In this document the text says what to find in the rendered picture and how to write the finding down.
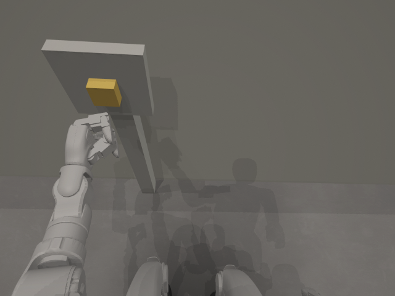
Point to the robot left hand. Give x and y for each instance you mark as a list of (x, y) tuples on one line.
[(80, 140)]

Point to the panel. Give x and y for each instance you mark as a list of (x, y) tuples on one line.
[(74, 62)]

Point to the robot thigh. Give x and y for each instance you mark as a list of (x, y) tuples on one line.
[(234, 282), (150, 280)]

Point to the right robot thigh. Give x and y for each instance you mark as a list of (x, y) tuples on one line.
[(234, 282)]

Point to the left robot thigh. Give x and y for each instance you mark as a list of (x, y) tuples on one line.
[(150, 280)]

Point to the left robot forearm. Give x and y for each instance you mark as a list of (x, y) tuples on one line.
[(65, 237)]

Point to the button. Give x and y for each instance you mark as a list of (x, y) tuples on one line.
[(104, 92)]

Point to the robot left upper arm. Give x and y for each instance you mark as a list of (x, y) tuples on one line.
[(57, 281)]

